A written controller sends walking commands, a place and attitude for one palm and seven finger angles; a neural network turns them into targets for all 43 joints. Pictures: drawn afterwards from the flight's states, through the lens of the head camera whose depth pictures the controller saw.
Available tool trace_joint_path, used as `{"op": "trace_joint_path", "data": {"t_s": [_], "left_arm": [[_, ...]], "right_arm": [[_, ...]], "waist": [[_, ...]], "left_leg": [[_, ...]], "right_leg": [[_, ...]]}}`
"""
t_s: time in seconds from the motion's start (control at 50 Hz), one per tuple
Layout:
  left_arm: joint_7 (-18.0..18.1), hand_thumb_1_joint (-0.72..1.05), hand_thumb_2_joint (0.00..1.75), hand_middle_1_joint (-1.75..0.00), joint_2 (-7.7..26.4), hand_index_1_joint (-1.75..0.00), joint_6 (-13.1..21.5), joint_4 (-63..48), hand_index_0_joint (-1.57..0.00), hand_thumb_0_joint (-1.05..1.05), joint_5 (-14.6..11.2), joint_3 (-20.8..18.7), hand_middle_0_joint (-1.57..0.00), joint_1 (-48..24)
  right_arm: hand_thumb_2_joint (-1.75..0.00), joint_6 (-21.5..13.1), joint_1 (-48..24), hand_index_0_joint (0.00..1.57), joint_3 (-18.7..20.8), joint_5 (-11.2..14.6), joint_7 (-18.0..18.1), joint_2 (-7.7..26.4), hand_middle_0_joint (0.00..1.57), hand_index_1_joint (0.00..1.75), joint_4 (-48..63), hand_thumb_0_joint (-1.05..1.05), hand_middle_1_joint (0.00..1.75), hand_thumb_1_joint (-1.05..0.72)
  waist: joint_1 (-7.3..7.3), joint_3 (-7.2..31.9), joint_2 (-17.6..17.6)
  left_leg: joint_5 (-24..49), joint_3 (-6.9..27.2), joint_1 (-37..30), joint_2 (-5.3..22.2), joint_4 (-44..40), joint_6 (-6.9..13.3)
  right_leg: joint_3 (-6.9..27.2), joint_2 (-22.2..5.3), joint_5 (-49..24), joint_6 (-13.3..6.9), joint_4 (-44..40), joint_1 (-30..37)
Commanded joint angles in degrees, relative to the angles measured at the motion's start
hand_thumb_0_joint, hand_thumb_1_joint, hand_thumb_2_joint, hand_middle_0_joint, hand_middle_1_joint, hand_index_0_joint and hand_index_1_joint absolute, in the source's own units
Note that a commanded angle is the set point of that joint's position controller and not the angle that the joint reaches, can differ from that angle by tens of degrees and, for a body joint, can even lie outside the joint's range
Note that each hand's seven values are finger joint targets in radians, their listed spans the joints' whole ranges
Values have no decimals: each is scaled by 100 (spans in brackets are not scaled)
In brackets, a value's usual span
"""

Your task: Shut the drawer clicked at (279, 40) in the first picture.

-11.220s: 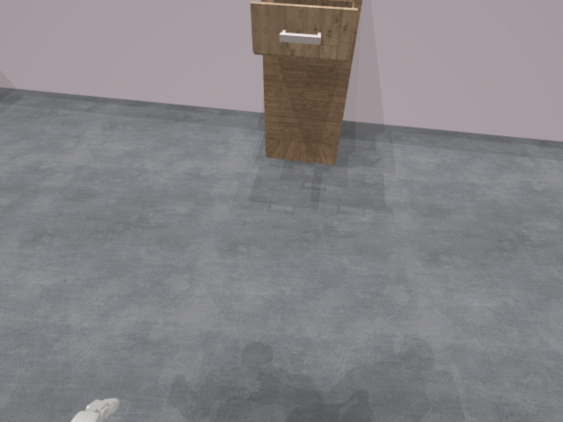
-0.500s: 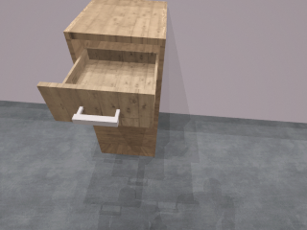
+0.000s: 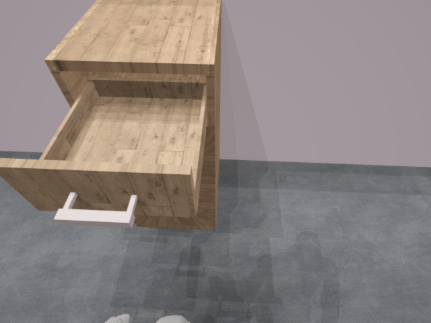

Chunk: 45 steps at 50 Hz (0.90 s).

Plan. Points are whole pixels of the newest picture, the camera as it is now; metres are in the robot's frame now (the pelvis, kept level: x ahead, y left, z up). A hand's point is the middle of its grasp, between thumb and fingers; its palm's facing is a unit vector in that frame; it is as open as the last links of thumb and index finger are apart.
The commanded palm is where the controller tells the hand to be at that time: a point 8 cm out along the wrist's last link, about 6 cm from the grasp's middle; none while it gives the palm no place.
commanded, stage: come to a stop and stand still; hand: left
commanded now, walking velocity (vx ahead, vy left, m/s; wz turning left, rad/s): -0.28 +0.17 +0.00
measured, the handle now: (99, 208) +0.31 +0.24 +0.03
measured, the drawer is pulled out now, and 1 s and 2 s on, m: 0.29 0.29 0.29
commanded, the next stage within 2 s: look again from close up in 1.10 s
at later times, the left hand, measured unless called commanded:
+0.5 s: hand out of the picture +0.03 +0.19 -0.17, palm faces +0.01 -0.97 -0.26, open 7.4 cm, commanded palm none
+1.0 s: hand out of the picture -0.01 +0.16 -0.17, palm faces +0.00 -0.99 -0.17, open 7.4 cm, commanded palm none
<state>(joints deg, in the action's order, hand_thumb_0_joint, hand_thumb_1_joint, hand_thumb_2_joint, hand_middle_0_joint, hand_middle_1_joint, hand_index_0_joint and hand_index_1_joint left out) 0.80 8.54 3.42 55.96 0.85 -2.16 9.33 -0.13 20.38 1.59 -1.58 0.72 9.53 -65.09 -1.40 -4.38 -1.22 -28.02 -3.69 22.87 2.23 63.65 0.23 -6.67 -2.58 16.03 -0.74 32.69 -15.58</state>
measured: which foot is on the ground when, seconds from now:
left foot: up 0.00-0.14, down 0.16-0.48, up 0.50-0.64, down 0.66-1.00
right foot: down 0.00-0.16, up 0.18-0.44, down 0.46-1.00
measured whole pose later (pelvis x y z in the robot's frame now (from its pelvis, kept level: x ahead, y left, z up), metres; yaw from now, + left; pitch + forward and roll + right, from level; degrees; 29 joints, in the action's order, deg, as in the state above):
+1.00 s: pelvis -0.02 -0.01 +0.01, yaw -3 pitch -2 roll +0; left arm 1.1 9.2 0.0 62.8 0.3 -0.6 15.9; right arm 0.7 16.9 0.0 -1.2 1.4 6.9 -65.9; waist 0.1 -1.7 1.1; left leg -9.7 -1.6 12.1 2.4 23.3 -1.4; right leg -5.1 1.0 12.9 -2.5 23.0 -8.9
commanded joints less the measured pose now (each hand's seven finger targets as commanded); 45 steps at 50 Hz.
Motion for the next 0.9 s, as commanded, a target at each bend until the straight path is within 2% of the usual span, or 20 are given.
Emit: {"op": "trace_joint_path", "data": {"t_s": [0.0,0.08,0.1,0.12,0.14,0.16,0.18,0.22,0.3,0.36,0.4,0.42,0.44,0.46,0.48,0.58,0.62,0.66,0.74,0.88], "left_arm": [[118,90,90,-30,821,-30,-92,-75,-20,0,74,-115,-20,379],[151,90,90,-30,1094,-30,-286,-115,-20,0,17,-243,-20,540],[140,90,90,-30,1028,-30,-349,-163,-20,0,8,-232,-20,554],[115,90,90,-30,831,-30,-413,-220,-20,0,-20,-195,-20,678],[122,90,90,-30,634,-30,-477,-244,-20,0,-73,-145,-20,789],[162,90,90,-30,694,-30,-526,-312,-20,0,-52,-130,-20,782],[162,90,90,-30,593,-30,-526,-354,-20,0,-21,-129,-20,734],[139,90,90,-30,589,-30,-536,-194,-20,0,29,-146,-20,774],[112,90,90,-30,510,-30,-547,-182,-20,0,9,-99,-20,999],[97,90,90,-30,451,-30,-502,-210,-20,0,34,-44,-20,1085],[97,90,90,-30,395,-30,-452,-78,-20,0,63,-29,-20,1523],[114,90,90,-30,628,-30,-413,-88,-20,0,118,-35,-20,1573],[131,90,90,-30,1049,-30,-391,-203,-20,0,147,-70,-20,1295],[132,90,90,-30,1166,-30,-372,-358,-20,0,111,-62,-20,919],[144,90,90,-30,1059,-30,-327,-429,-20,0,107,-48,-20,656],[119,90,90,-30,813,-30,-227,-192,-20,0,51,-9,-20,796],[101,90,90,-30,740,-30,-208,-28,-20,0,1,19,-20,1025],[106,90,90,-30,583,-30,-218,77,-20,0,-27,56,-20,1136],[88,90,90,-30,664,-30,-230,368,-20,0,-43,64,-20,1019],[65,90,90,-30,627,-30,-271,531,-20,0,-26,81,-20,957]], "right_arm": [[-90,-22,226,20,-34,100,-19,-112,20,30,411,0,30,-90],[-90,23,220,20,89,101,19,124,20,30,522,0,30,-90],[-90,3,268,20,145,87,35,346,20,30,566,0,30,-90],[-90,-27,185,20,231,55,51,723,20,30,687,0,30,-90],[-90,-28,39,20,281,46,68,1096,20,30,854,0,30,-90],[-90,12,-176,20,288,31,80,1167,20,30,1006,0,30,-90],[-90,-2,-494,20,258,2,89,1076,20,30,1139,0,30,-90],[-90,-17,-928,20,190,-3,119,851,20,30,1163,0,30,-90],[-90,21,-1039,20,255,0,130,931,20,30,1245,0,30,-90],[-90,76,-1053,20,317,1,97,986,20,30,1232,0,30,-90],[-90,121,-1113,20,303,41,53,899,20,30,1232,0,30,-90],[-90,166,-1104,20,279,98,24,619,20,30,1279,0,30,-90],[-90,220,-1166,20,212,136,-19,285,20,30,1407,0,30,-90],[-90,255,-1274,20,216,103,-55,350,20,30,1438,0,30,-90],[-90,270,-1292,20,223,90,-74,340,20,30,1341,0,30,-90],[-90,130,-833,20,115,114,-27,136,20,30,918,0,30,-90],[-90,5,-693,20,68,127,18,226,20,30,757,0,30,-90],[-90,-75,-708,20,64,123,91,404,20,30,649,0,30,-90],[-90,-46,-602,20,-54,98,115,305,20,30,361,0,30,-90],[-90,7,-313,20,-81,62,83,301,20,30,161,0,30,-90]], "waist": [[-2,185,1011],[17,521,698],[-18,587,309],[34,713,-658],[46,805,-1554],[18,686,-1162],[103,418,-827],[189,495,-1045],[146,1038,-635],[104,1023,-560],[300,923,-130],[289,612,750],[186,181,1912],[179,151,1606],[121,143,1239],[58,275,861],[131,586,423],[252,606,65],[229,451,-366],[195,-168,129]], "left_leg": [[625,-43,-179,178,-1445,-233],[2114,-421,-1158,-147,-3248,-306],[2683,-240,-1564,48,-3639,-215],[4195,635,-1837,871,-3760,160],[5268,1572,-1423,1896,-4321,860],[4755,1669,-837,2102,-4495,1236],[4118,1565,-421,2048,-4622,1265],[4074,1183,-593,1694,-4535,1090],[3956,959,-1239,1588,-4303,1083],[3066,1077,-1098,1618,-4324,1000],[1734,830,-491,1190,-4052,652],[910,442,-59,600,-3470,275],[447,-41,328,15,-2814,-74],[276,103,-94,-25,-2249,-115],[294,265,-245,10,-1817,-87],[1116,92,-539,-63,-2965,-138],[2444,313,-1192,96,-3847,-63],[3357,670,-1454,584,-3934,99],[2524,562,-1217,449,-4128,-7],[1318,500,-929,302,-4495,-60]], "right_leg": [[743,-1375,-3637,-859,-1208,-184],[756,-1100,-2778,-608,-359,-130],[721,-931,-2135,-435,3,-292],[406,-440,-756,-94,512,-707],[179,-3,1643,136,1539,-712],[543,59,2042,101,2488,-502],[605,26,1947,74,2850,-566],[751,-52,1494,92,3087,-796],[579,-10,1447,165,2347,-675],[418,-18,1330,126,1137,-250],[353,22,281,85,-326,518],[1115,-398,203,-60,-1310,469],[2274,-1344,438,-339,-1941,-64],[2361,-1731,433,-740,-2156,-730],[2138,-1604,633,-859,-2125,-983],[1184,-913,-1986,-613,-1028,139],[1049,-698,-2144,-331,-688,342],[904,-406,-1538,-61,-820,328],[950,-439,-1126,-22,-1220,561],[1001,-390,536,-73,-1853,202]]}}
